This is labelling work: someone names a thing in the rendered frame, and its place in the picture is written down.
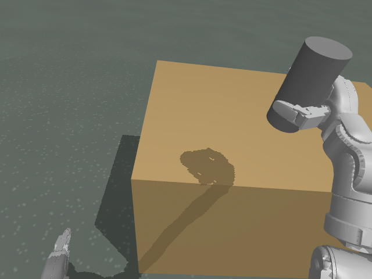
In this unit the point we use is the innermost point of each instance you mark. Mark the left robot hand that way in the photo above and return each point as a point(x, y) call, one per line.
point(57, 263)

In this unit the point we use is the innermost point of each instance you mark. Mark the right robot hand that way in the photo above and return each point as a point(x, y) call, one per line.
point(340, 98)

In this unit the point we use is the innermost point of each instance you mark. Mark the right robot arm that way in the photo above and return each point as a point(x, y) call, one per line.
point(347, 141)

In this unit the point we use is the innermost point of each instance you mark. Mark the can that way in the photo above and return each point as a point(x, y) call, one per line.
point(316, 67)

